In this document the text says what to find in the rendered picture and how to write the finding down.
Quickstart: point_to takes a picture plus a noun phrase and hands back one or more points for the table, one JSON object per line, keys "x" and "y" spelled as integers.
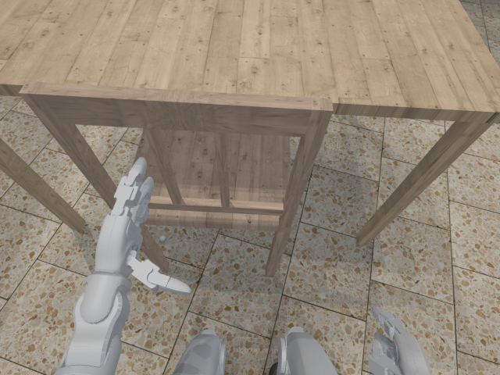
{"x": 410, "y": 59}

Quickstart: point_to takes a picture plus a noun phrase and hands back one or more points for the right robot hand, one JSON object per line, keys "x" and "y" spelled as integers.
{"x": 404, "y": 354}

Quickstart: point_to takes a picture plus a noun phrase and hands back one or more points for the robot left forearm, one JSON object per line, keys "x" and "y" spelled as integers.
{"x": 99, "y": 315}

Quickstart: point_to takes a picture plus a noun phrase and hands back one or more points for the left robot hand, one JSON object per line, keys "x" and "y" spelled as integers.
{"x": 121, "y": 230}

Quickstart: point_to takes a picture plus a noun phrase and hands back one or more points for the left robot thigh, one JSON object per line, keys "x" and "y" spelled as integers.
{"x": 205, "y": 355}

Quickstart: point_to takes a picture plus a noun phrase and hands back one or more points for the right robot thigh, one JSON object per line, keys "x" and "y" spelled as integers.
{"x": 301, "y": 354}

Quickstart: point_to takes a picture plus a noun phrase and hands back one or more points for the robot thigh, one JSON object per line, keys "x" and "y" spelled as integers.
{"x": 205, "y": 355}
{"x": 301, "y": 354}

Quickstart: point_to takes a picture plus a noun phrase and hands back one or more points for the chair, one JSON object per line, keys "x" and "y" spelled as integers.
{"x": 218, "y": 160}

